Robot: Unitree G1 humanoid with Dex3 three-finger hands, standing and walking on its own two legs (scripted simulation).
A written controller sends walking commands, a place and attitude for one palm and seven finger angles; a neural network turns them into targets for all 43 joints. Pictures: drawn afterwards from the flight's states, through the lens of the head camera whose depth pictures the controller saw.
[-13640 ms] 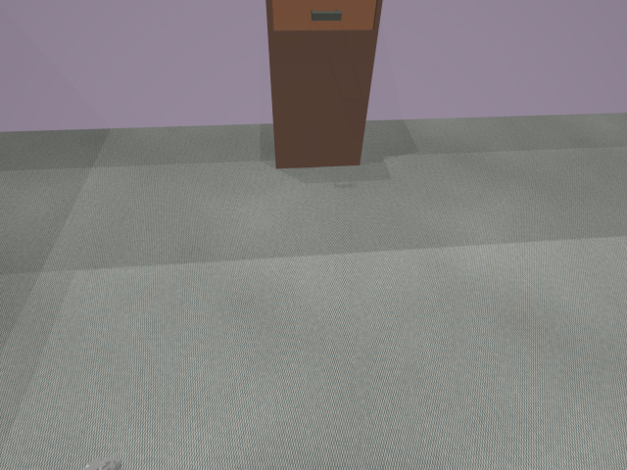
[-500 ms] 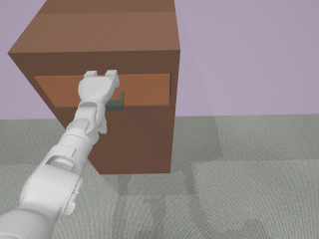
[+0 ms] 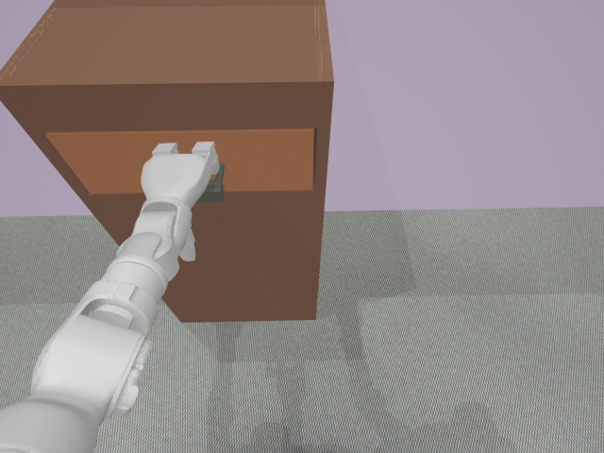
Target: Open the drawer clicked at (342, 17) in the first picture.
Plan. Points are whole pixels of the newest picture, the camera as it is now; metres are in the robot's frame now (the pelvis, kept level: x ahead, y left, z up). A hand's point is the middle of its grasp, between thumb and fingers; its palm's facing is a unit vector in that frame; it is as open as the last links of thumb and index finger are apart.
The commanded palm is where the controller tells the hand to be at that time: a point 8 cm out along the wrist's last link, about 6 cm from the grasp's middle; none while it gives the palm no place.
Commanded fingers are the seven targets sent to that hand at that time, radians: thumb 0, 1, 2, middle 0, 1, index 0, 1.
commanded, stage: lower the fingers behind the handle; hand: left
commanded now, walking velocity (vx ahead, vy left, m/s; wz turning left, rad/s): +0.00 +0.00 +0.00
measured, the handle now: (188, 180) +0.53 +0.16 +0.02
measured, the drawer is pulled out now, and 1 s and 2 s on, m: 0.00 0.00 0.00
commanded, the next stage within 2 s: close the thumb around the handle in 0.90 s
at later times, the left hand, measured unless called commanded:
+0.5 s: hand (190, 203) +0.48 +0.15 +0.02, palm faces -0.01 -0.03 -1.00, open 13.9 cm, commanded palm +0.45 +0.15 +0.05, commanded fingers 0.00 -0.50 0.30 -0.30 -1.20 -0.30 -1.20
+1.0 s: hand (190, 204) +0.48 +0.15 +0.02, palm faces +0.01 -0.03 -1.00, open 14.0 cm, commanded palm +0.45 +0.15 +0.05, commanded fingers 0.00 -0.44 0.32 -0.30 -1.21 -0.30 -1.21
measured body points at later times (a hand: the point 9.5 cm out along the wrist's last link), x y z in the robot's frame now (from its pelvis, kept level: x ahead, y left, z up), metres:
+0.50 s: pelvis -0.01 +0.01 -0.01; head +0.07 +0.01 +0.43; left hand +0.47 +0.15 +0.08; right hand +0.00 -0.25 -0.14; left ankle +0.00 +0.11 -0.71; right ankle -0.04 -0.09 -0.71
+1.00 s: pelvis -0.03 +0.03 -0.02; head +0.06 +0.03 +0.42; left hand +0.47 +0.15 +0.07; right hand -0.03 -0.24 -0.15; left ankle +0.00 +0.11 -0.71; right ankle -0.04 -0.09 -0.71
